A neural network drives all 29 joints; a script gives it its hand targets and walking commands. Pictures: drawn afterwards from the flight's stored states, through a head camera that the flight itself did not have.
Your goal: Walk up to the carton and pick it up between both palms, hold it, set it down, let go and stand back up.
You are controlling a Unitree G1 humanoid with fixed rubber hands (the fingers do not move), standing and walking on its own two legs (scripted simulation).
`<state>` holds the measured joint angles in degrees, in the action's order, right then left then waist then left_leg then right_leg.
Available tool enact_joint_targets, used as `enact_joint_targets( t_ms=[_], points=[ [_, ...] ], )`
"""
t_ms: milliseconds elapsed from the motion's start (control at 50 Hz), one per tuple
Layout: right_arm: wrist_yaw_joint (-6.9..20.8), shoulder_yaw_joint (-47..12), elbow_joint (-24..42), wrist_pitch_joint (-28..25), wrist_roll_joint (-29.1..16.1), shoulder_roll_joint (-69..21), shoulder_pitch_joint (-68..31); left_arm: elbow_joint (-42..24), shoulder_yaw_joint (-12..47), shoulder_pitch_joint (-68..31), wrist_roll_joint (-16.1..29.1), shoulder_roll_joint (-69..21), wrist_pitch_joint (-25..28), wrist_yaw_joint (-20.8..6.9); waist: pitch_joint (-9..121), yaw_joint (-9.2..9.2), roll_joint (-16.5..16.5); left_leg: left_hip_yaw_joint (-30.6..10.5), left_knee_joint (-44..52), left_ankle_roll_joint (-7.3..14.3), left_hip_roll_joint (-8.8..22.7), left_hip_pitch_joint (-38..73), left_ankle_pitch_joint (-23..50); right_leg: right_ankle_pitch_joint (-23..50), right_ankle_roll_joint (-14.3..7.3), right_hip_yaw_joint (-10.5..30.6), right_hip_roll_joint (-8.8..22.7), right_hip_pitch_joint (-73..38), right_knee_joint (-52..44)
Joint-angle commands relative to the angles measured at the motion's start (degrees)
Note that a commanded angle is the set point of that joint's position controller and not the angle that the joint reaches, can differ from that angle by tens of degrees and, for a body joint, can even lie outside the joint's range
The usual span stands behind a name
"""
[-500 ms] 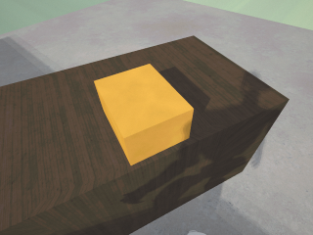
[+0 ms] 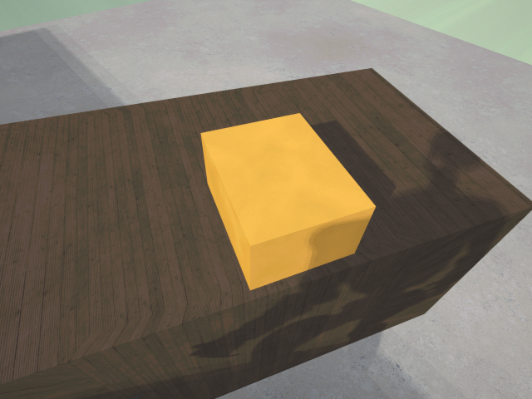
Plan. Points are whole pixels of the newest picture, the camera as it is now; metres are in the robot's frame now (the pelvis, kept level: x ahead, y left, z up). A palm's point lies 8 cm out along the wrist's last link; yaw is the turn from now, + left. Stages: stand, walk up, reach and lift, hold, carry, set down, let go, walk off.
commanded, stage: walk up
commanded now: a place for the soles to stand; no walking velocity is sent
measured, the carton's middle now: (277, 193) +0.52 +0.00 -0.02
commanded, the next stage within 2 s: none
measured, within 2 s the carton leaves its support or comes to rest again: neither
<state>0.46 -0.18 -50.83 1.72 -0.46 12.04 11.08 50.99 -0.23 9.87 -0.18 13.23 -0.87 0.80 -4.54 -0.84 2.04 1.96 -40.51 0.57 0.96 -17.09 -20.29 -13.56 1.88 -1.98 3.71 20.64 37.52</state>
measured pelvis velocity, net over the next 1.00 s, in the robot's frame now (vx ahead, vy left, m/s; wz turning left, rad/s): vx -0.01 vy -0.18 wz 0.20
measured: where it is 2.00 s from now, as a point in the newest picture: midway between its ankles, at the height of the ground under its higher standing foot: outside the picture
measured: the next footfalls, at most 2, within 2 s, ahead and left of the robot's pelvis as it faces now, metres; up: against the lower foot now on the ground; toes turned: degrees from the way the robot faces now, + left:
right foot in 0.78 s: +0.12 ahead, -0.30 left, +0.00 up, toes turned +18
left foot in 1.18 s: -0.01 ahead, -0.09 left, +0.00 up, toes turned +18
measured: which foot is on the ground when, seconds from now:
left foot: down 0.00-0.80, up 0.82-1.00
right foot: down 0.00-0.44, up 0.46-0.76, down 0.78-1.00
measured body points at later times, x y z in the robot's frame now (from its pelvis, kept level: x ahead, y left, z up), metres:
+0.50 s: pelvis +0.01 -0.01 +0.01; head +0.03 -0.01 +0.46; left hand +0.08 +0.23 -0.14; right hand +0.06 -0.26 -0.13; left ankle +0.02 +0.11 -0.72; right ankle +0.06 -0.14 -0.71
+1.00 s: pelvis -0.01 -0.18 -0.01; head +0.04 -0.17 +0.44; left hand +0.09 +0.05 -0.14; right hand +0.14 -0.43 -0.13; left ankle -0.02 -0.08 -0.66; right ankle +0.07 -0.29 -0.72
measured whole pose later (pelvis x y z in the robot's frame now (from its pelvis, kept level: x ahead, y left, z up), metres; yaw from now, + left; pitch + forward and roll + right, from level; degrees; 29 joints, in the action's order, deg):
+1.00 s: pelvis -0.01 -0.18 -0.01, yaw +11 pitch -2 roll -1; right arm -3.8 4.3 -43.8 0.3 1.5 15.7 13.6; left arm 45.8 0.4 4.9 -1.4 7.8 -4.6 -1.1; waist -9.3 -0.4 -1.4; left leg -1.8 -68.9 -1.6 -3.2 -30.1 -34.0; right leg -17.7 -0.8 -5.5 3.0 22.5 42.8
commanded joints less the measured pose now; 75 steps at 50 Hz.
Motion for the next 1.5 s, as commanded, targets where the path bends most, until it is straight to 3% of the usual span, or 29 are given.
enact_joint_targets(
  t_ms=[0,220,400,420,440,460,520,600,680,720,740,760,780,800,820,880,980,1060,1100,1140,1160,1180,1200,1220,1280,1380,1420,1460,1480],
  points=[
    [-0.2,2.0,3.4,-1.4,-0.2,8.8,0.3,-4.2,-0.6,-1.6,-0.1,5.5,1.5,0.0,3.6,0.74,-7.0,-10.7,17.8,3.7,8.0,-2.8,4.9,-1.0,-4.1,3.0,1.6,-4.6,-6.9],
    [-0.2,1.5,1.2,-1.5,0.1,8.8,0.4,-1.3,-0.3,0.6,0.2,8.5,2.2,-0.2,4.0,1.36,0.3,-7.4,15.5,2.7,4.9,1.8,3.9,-3.1,-5.0,7.0,4.9,-2.1,-13.5],
    [-0.3,1.1,-1.0,-2.2,0.3,8.8,1.7,0.0,-0.5,1.3,0.1,8.7,2.1,-0.1,5.1,0.82,0.7,-6.9,16.0,2.5,4.5,1.4,5.6,-2.9,-5.4,7.4,5.2,-4.5,-14.0],
    [-2.5,3.3,0.5,-3.6,2.0,11.3,11.0,-3.9,-2.9,-6.6,-3.6,13.8,-0.3,-1.5,3.3,4.38,4.1,-21.7,21.1,6.9,12.4,4.6,3.1,-8.6,-2.4,-1.0,-0.2,2.2,1.8],
    [-4.0,5.0,-0.8,-4.0,2.6,15.6,14.5,-5.4,-2.0,-8.1,-4.9,10.7,-1.6,-1.9,1.2,5.08,-1.2,-34.6,24.0,11.3,20.5,9.9,6.4,-17.1,-0.5,-0.3,-2.4,14.2,10.6],
    [-5.4,5.3,-1.0,-4.2,2.5,15.3,16.1,-5.9,-1.9,-6.9,-5.9,9.1,-2.6,-1.9,0.5,5.0,-2.2,-38.4,23.6,13.8,24.3,11.4,8.7,-19.0,-0.1,3.8,-0.1,18.8,17.2],
    [-7.0,6.0,1.9,-4.7,3.5,13.9,10.2,-7.3,-1.3,-5.0,-4.7,6.8,-3.3,-1.8,2.1,1.59,-6.3,-30.9,20.6,14.1,22.0,12.4,20.2,-14.3,1.1,7.9,3.4,20.6,23.3],
    [-6.7,6.6,5.3,-5.4,3.3,11.0,7.6,-9.4,-1.4,-7.2,-4.8,7.0,-4.1,-2.4,4.1,1.4,-13.0,-27.3,19.4,12.0,18.2,9.9,21.4,-10.7,2.1,9.8,4.9,16.9,24.9],
    [-6.3,7.9,8.5,-5.1,4.4,12.4,6.1,-10.4,-1.5,-7.3,-3.8,7.0,-4.3,-3.1,6.0,1.12,-15.9,-23.7,15.0,11.0,16.8,5.6,24.1,-11.5,1.8,9.1,5.4,9.1,15.0],
    [-5.6,8.1,10.3,-4.3,4.6,13.4,3.0,-9.6,-2.1,-4.1,-3.3,6.7,-4.0,-3.6,7.1,-1.07,-16.1,-19.6,10.2,8.0,14.1,-2.0,25.6,-6.0,0.3,6.1,3.4,-2.9,4.3],
    [-5.2,7.9,11.3,-3.8,4.6,13.4,0.7,-8.0,-2.5,0.9,-2.9,6.6,-3.7,-3.8,8.3,-4.01,-13.8,-16.6,4.1,5.0,10.7,-7.7,24.5,2.1,-1.1,4.5,2.0,-12.5,-5.6],
    [-4.7,6.7,11.1,-3.2,4.6,9.9,3.2,-6.4,-3.7,4.9,-2.6,9.1,-3.2,-3.8,10.0,-5.57,-4.0,-11.9,-7.5,1.8,3.4,-12.7,15.4,6.7,-2.1,5.3,2.1,-19.8,-11.9],
    [-4.5,4.9,11.9,-3.0,3.9,4.3,6.7,-7.8,-4.8,3.4,-2.3,14.3,-3.0,-3.7,10.1,-4.89,13.4,-5.6,-19.3,-1.9,-5.2,-21.0,-10.1,12.0,-4.9,18.4,13.2,-20.3,-15.6],
    [-5.3,4.6,11.9,-2.4,3.0,3.5,9.6,-9.2,-5.0,-1.0,-1.2,16.6,-3.4,-3.1,9.1,-3.1,14.4,-5.0,-25.4,-2.6,-7.0,-21.1,-24.0,7.2,-11.3,25.2,19.2,-13.4,-17.9],
    [-6.2,5.2,11.8,-2.1,1.9,5.9,10.0,-9.9,-5.5,-4.8,-0.6,18.4,-3.7,-2.7,9.7,-3.04,18.6,-6.4,-31.4,-1.9,-4.7,-18.0,-24.9,-2.4,-17.0,29.2,21.1,-7.0,-21.2],
    [-5.5,6.0,9.1,-2.5,1.6,8.3,11.2,-11.9,-4.0,-9.0,-1.4,10.7,-3.2,-1.1,3.7,-0.38,11.0,-8.4,-32.6,-1.7,-1.8,-19.1,-15.0,7.6,-15.5,16.0,15.4,-8.5,-14.3],
    [-3.0,5.6,11.7,-1.9,2.5,8.2,8.1,-10.0,-3.6,-3.4,-1.2,7.6,-0.6,0.1,6.7,-1.66,6.1,-8.6,-25.7,-2.3,-0.3,-17.4,-12.0,-0.9,-18.0,20.7,20.6,-11.5,-15.3],
    [-1.3,5.2,13.1,-1.0,2.8,7.2,5.8,-8.8,-3.6,-0.7,-1.9,8.1,1.2,1.5,6.7,-1.58,3.8,-9.1,-15.0,-1.8,1.5,-15.1,-11.5,-5.5,-16.8,20.9,24.0,-13.7,-16.3],
    [-0.6,5.1,12.7,-1.5,2.6,5.9,6.4,-8.4,-3.4,-1.1,-2.4,8.7,1.3,1.5,7.1,-0.71,3.3,-6.8,-6.2,-0.7,0.9,-7.8,-10.4,-7.8,-14.9,16.5,23.1,-9.5,-15.7],
    [-0.3,5.3,10.8,-2.9,2.0,4.9,12.4,-7.9,-2.7,-3.8,-2.5,8.4,0.7,0.6,8.1,3.55,-0.3,-6.1,11.9,1.1,0.0,10.5,3.7,-11.6,-9.3,4.5,16.9,4.1,-8.6],
    [-0.4,6.0,10.1,-3.6,1.8,6.4,14.7,-7.4,-1.6,-1.6,-2.6,5.6,0.4,-0.1,9.0,3.93,-8.5,-16.2,17.2,2.6,3.9,17.1,2.9,-17.1,-5.5,-1.3,11.6,11.9,0.2],
    [-0.8,6.8,10.7,-3.8,0.9,9.2,14.0,-7.8,-0.4,0.0,-2.0,2.3,0.2,-0.8,7.0,3.37,-16.5,-37.6,22.1,6.8,15.2,14.8,-8.1,-23.4,-0.8,-5.4,3.4,19.7,12.3],
    [-1.6,7.2,10.2,-3.4,-0.1,11.3,12.6,-8.1,-1.3,-1.0,-1.3,4.7,-0.5,-0.4,2.8,3.94,-11.3,-43.4,25.0,13.5,18.7,1.7,-15.5,-25.0,-0.6,-0.3,2.2,15.0,14.2],
    [-2.1,6.7,9.8,-3.4,0.0,9.5,8.9,-7.4,-1.4,-1.4,-1.3,4.7,-0.8,-0.5,-0.2,2.83,-10.4,-42.2,26.7,15.8,18.2,-5.8,-22.0,-22.2,-0.8,1.0,3.5,9.4,16.0],
    [-2.9,4.4,10.3,-3.9,1.7,6.0,5.3,-5.2,-1.0,2.1,-1.1,3.8,0.2,-1.2,-0.6,0.92,-9.5,-27.5,21.6,11.3,12.1,2.7,-0.2,-13.4,-1.2,1.9,2.8,10.3,7.8],
    [-1.1,3.0,8.7,-4.0,1.2,5.0,1.4,-3.7,-0.7,6.5,-1.3,4.1,2.6,-0.6,5.8,-1.3,-6.2,-16.1,12.1,5.2,6.5,-2.2,18.0,8.5,-2.6,0.5,1.9,-11.7,-10.4],
    [-0.6,1.8,7.5,-3.6,0.6,2.3,4.7,-3.9,-1.2,4.5,-0.8,7.6,2.8,-0.4,4.9,1.26,-0.7,-12.5,10.2,2.3,1.1,-4.4,9.0,1.4,-4.9,10.0,7.7,-10.8,-15.3],
    [-1.0,2.0,5.1,-2.8,1.3,3.0,6.8,-2.5,-1.5,3.0,-0.2,8.6,1.8,-0.7,-0.4,2.43,0.8,-12.0,11.9,2.3,-0.3,1.1,2.0,-14.1,-6.2,10.2,8.1,-0.5,-18.6],
    [-1.0,1.9,3.9,-2.8,1.4,3.8,6.4,-2.0,-1.2,3.6,-0.2,7.9,1.6,-0.8,-1.8,1.89,0.4,-13.1,12.5,2.5,0.0,0.7,2.5,-14.2,-5.6,8.7,6.7,-0.6,-19.4]
  ],
)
